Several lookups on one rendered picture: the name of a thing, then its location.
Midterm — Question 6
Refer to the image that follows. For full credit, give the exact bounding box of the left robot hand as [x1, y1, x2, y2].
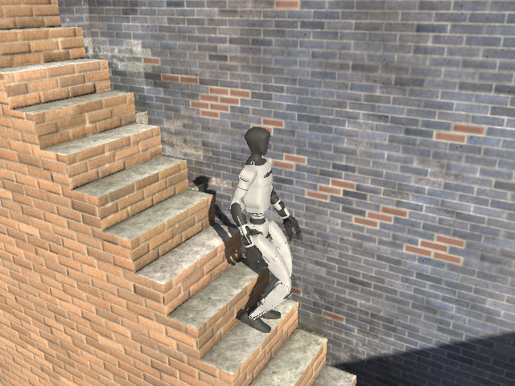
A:
[283, 215, 301, 241]

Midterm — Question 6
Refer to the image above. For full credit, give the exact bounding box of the right robot hand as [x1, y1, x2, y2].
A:
[245, 245, 268, 270]

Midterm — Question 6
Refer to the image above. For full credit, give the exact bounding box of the left robot thigh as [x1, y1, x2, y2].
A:
[266, 220, 292, 276]

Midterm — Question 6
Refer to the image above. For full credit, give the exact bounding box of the robot left forearm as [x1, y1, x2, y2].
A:
[270, 188, 290, 219]

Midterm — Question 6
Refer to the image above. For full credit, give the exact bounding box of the left robot upper arm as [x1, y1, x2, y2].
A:
[263, 157, 273, 192]

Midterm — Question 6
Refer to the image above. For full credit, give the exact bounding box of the right robot upper arm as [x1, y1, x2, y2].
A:
[230, 166, 258, 212]

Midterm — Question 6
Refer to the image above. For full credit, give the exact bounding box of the robot right forearm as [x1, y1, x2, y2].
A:
[231, 203, 255, 248]

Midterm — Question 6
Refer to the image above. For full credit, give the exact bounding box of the robot torso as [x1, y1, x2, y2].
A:
[242, 156, 273, 237]

